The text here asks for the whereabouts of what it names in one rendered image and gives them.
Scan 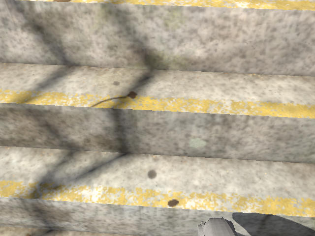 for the right robot thigh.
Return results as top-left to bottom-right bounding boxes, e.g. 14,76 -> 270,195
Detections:
197,217 -> 238,236

